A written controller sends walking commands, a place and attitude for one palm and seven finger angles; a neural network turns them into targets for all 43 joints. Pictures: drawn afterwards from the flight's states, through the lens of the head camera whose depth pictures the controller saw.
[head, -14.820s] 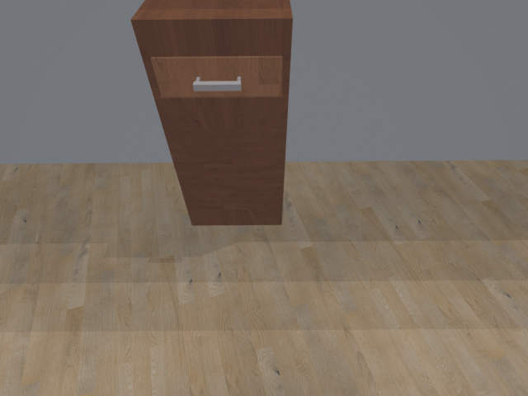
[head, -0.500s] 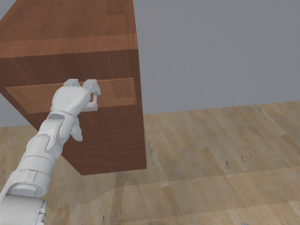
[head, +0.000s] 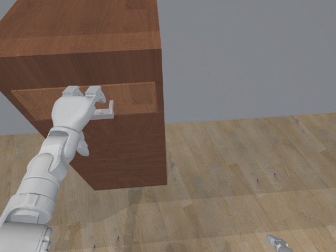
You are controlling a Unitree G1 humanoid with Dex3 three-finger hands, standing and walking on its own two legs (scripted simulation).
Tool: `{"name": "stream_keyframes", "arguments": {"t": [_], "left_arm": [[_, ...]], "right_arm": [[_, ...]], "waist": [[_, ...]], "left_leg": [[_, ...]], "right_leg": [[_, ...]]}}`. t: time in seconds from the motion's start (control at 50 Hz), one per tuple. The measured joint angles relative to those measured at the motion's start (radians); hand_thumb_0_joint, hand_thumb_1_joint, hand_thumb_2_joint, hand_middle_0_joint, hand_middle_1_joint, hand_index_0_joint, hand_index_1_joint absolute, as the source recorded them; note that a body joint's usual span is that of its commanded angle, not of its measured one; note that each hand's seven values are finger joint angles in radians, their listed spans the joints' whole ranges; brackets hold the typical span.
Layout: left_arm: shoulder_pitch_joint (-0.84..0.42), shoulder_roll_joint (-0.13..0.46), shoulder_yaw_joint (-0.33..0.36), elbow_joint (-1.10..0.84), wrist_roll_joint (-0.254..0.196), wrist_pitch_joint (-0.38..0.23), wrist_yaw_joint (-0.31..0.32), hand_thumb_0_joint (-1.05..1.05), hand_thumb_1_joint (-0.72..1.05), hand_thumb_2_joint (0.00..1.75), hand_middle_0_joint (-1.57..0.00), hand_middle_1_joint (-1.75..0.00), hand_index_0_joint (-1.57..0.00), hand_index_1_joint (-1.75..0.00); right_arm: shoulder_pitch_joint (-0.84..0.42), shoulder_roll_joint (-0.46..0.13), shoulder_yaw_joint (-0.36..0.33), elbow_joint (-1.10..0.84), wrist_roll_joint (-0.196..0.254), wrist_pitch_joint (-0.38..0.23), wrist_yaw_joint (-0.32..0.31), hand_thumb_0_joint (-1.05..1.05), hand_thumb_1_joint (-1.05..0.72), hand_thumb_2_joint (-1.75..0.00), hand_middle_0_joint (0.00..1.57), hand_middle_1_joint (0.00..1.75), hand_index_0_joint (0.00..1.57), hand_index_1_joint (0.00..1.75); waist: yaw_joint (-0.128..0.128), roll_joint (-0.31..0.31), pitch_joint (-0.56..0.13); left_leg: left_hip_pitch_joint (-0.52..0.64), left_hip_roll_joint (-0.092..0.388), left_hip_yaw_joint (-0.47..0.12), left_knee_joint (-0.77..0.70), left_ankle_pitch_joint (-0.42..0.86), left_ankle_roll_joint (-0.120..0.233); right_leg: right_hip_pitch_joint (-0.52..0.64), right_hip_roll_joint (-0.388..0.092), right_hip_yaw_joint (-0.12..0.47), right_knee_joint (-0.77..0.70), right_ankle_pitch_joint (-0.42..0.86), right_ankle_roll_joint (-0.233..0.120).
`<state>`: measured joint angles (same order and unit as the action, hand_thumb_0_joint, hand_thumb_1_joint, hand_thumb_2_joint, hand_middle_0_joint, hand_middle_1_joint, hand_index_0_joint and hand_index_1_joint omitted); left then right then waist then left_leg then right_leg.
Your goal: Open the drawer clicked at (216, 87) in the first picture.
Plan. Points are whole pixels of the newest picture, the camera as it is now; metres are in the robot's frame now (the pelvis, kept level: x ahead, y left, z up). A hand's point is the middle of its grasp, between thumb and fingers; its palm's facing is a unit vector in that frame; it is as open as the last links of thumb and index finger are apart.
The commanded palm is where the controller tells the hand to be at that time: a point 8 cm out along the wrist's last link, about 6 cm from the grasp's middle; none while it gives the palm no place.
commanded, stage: lower the fingers behind the handle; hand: left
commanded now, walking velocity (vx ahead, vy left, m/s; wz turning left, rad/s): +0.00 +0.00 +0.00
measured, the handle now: (89, 109) +0.48 +0.26 +0.01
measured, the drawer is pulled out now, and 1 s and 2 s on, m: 0.00 0.00 0.00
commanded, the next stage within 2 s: lift the fingers back up to retry in 1.34 s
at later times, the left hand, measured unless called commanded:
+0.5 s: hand (75, 127) +0.41 +0.27 +0.03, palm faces +0.01 -0.02 -1.00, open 13.9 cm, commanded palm +0.39 +0.27 +0.07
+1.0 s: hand (77, 126) +0.41 +0.27 +0.03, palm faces -0.02 +0.04 -1.00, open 13.9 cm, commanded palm +0.39 +0.27 +0.04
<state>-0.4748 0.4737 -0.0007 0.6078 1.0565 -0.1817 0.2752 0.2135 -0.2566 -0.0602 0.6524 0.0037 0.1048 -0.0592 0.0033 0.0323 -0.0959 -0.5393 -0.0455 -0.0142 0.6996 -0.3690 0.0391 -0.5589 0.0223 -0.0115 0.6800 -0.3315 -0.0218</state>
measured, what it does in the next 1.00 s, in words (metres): stands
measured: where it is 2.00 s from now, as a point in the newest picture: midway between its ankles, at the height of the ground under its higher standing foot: outside the picture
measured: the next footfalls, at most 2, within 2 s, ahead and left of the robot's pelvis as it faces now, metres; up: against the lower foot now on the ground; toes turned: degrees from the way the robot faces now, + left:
none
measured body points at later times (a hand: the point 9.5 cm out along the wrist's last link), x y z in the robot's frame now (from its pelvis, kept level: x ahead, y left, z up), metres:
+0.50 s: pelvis -0.01 +0.01 -0.01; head +0.06 +0.00 +0.44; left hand +0.40 +0.27 +0.08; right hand +0.06 -0.27 -0.14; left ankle -0.02 +0.09 -0.72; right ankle +0.00 -0.11 -0.72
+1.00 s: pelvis -0.03 +0.00 -0.02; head +0.05 -0.01 +0.43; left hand +0.41 +0.27 +0.08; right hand +0.02 -0.28 -0.15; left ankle -0.02 +0.09 -0.72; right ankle +0.00 -0.11 -0.72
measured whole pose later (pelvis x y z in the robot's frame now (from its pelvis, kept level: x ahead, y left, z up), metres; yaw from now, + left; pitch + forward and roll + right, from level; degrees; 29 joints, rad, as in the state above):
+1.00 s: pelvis -0.03 +0.00 -0.02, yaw -1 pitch +17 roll -1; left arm -0.66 0.54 -0.04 0.94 1.06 -0.06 0.31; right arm 0.35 -0.27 -0.03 0.66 0.03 0.11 -0.05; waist -0.04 0.04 -0.15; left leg -0.73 -0.03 0.00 0.82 -0.38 0.04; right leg -0.75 0.04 0.00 0.79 -0.33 -0.02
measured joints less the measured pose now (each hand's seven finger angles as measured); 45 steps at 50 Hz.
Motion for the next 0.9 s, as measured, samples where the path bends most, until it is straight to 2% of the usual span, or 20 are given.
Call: {"name": "stream_keyframes", "arguments": {"t": [0.04,0.08,0.12,0.16,0.22,0.26,0.3,0.34,0.38,0.44,0.54,0.64,0.76,0.9], "left_arm": [[-0.021,0.005,0.019,0.045,0.004,0.067,0.056,0.0,-0.48,0.3,-0.32,-1.2,-0.32,-1.2],[-0.043,0.013,0.018,0.108,0.001,0.153,0.074,0.0,-0.48,0.3,-0.32,-1.2,-0.31,-1.2],[-0.058,0.024,0.001,0.176,-0.008,0.229,0.053,0.0,-0.48,0.3,-0.32,-1.2,-0.31,-1.2],[-0.066,0.032,-0.023,0.227,-0.024,0.272,0.001,0.0,-0.48,0.3,-0.31,-1.2,-0.31,-1.2],[-0.064,0.04,-0.032,0.224,-0.053,0.262,-0.066,-0.01,-0.48,0.3,-0.32,-1.2,-0.29,-1.2],[-0.068,0.053,-0.034,0.198,-0.061,0.198,-0.102,-0.01,-0.48,0.3,-0.32,-1.2,-0.28,-1.21],[-0.073,0.059,-0.045,0.186,-0.049,0.13,-0.114,-0.01,-0.48,0.3,-0.32,-1.2,-0.28,-1.21],[-0.078,0.054,-0.05,0.192,-0.034,0.079,-0.109,-0.01,-0.48,0.3,-0.32,-1.2,-0.28,-1.21],[-0.074,0.049,-0.024,0.191,-0.011,0.06,-0.073,-0.01,-0.48,0.3,-0.33,-1.24,-0.29,-1.21],[-0.069,0.054,0.016,0.196,-0.003,0.026,-0.02,0.0,-0.48,0.3,-0.34,-1.27,-0.3,-1.2],[-0.082,0.041,0.01,0.221,0.013,0.052,0.064,0.0,-0.48,0.3,-0.34,-1.31,-0.31,-1.2],[-0.122,0.026,-0.018,0.279,0.019,0.124,0.09,-0.01,-0.49,0.3,-0.33,-1.34,-0.31,-1.2],[-0.168,0.037,-0.038,0.345,0.01,0.17,0.056,0.0,-0.49,0.3,-0.31,-1.36,-0.31,-1.2],[-0.18,0.061,-0.036,0.352,0.002,0.145,0.025,0.0,-0.49,0.3,-0.29,-1.37,-0.31,-1.2]], "right_arm": [[-0.003,0.003,0.001,0.007,0.001,0.002,0.012,0.0,-0.91,-0.9,0.2,0.3,0.21,0.3],[0.001,0.005,0.007,0.017,0.007,0.007,0.021,0.0,-0.91,-0.9,0.2,0.3,0.2,0.3],[0.012,0.007,0.016,0.024,0.016,0.016,0.024,0.0,-0.91,-0.9,0.2,0.3,0.21,0.3],[0.029,0.008,0.025,0.026,0.025,0.023,0.02,0.0,-0.91,-0.9,0.2,0.3,0.21,0.3],[0.065,0.012,0.029,0.025,0.026,0.024,0.003,0.0,-0.9,-0.9,0.2,0.3,0.21,0.3],[0.089,0.012,0.026,0.027,0.019,0.021,-0.009,0.0,-0.9,-0.9,0.2,0.3,0.21,0.3],[0.103,0.007,0.02,0.033,0.014,0.019,-0.011,0.0,-0.9,-0.9,0.2,0.3,0.21,0.3],[0.107,0.0,0.014,0.035,0.014,0.02,-0.007,0.0,-0.9,-0.9,0.2,0.3,0.21,0.3],[0.108,-0.007,0.008,0.03,0.015,0.021,-0.002,0.0,-0.9,-0.9,0.2,0.3,0.21,0.3],[0.107,-0.013,0.0,0.023,0.012,0.021,0.007,0.0,-0.9,-0.9,0.2,0.3,0.21,0.3],[0.1,-0.014,-0.005,0.025,0.014,0.02,0.023,0.0,-0.9,-0.9,0.2,0.3,0.21,0.3],[0.089,-0.005,0.009,0.026,0.02,0.023,0.029,0.0,-0.91,-0.9,0.2,0.3,0.21,0.3],[0.091,0.005,0.033,0.014,0.028,0.02,0.018,0.0,-0.9,-0.9,0.2,0.3,0.21,0.3],[0.12,-0.005,0.037,0.0,0.03,0.011,0.007,0.0,-0.9,-0.9,0.2,0.3,0.21,0.3]], "waist": [[0.0,0.007,-0.007],[0.001,0.016,-0.014],[-0.002,0.025,-0.02],[-0.008,0.03,-0.021],[-0.015,0.026,-0.017],[-0.014,0.019,-0.017],[-0.015,0.014,-0.021],[-0.018,0.009,-0.025],[-0.02,0.006,-0.027],[-0.021,0.003,-0.033],[-0.02,0.007,-0.047],[-0.03,0.011,-0.052],[-0.048,0.012,-0.052],[-0.049,0.013,-0.053]], "left_leg": [[-0.018,0.002,0.008,0.006,0.0,0.001],[-0.026,0.003,0.014,0.003,0.003,0.002],[-0.024,0.003,0.016,-0.007,0.008,0.004],[-0.015,0.002,0.013,-0.019,0.013,0.006],[0.002,0.001,0.003,-0.028,0.017,0.007],[0.004,-0.001,-0.005,-0.023,0.015,0.007],[-0.002,0.0,-0.009,-0.01,0.008,0.006],[-0.016,0.001,-0.007,0.007,0.001,0.007],[-0.039,0.002,-0.001,0.025,-0.006,0.008],[-0.077,0.004,0.008,0.05,-0.012,0.009],[-0.123,0.006,0.015,0.077,-0.016,0.011],[-0.135,0.007,0.017,0.081,-0.01,0.011],[-0.13,0.009,0.02,0.073,0.0,0.009],[-0.154,0.013,0.02,0.093,-0.004,0.005]], "right_leg": [[-0.022,0.002,0.008,0.009,0.002,0.002],[-0.032,0.003,0.013,0.008,0.006,0.003],[-0.031,0.003,0.016,-0.002,0.011,0.004],[-0.02,0.002,0.014,-0.015,0.016,0.006],[0.002,0.001,0.004,-0.03,0.019,0.006],[0.01,-0.001,-0.004,-0.029,0.016,0.005],[0.007,-0.001,-0.008,-0.022,0.011,0.005],[-0.006,0.001,-0.008,-0.009,0.006,0.005],[-0.031,0.003,-0.002,0.009,0.002,0.005],[-0.072,0.005,0.005,0.035,-0.001,0.006],[-0.12,0.007,0.011,0.06,-0.001,0.009],[-0.132,0.007,0.012,0.064,0.005,0.009],[-0.13,0.009,0.015,0.06,0.014,0.007],[-0.155,0.013,0.014,0.081,0.011,0.003]]}}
